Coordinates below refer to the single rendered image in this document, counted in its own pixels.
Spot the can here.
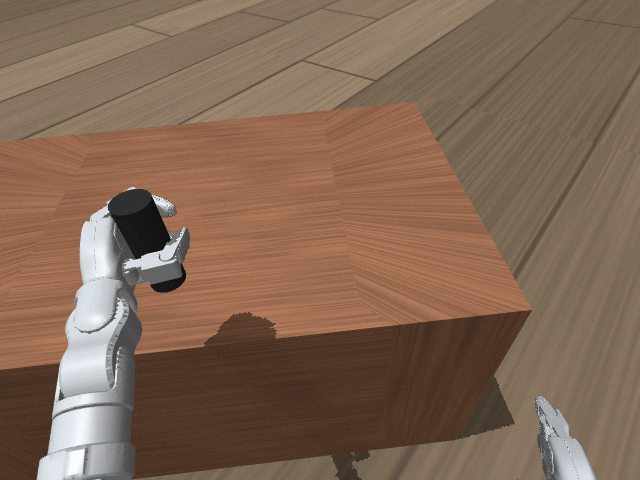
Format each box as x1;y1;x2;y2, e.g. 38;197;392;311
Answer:
108;189;186;293

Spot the left robot arm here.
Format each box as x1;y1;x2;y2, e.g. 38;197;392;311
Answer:
36;279;142;480

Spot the right robot hand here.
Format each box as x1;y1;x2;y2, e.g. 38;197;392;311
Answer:
535;396;597;480

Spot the left robot hand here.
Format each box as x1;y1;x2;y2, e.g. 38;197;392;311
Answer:
79;187;190;292

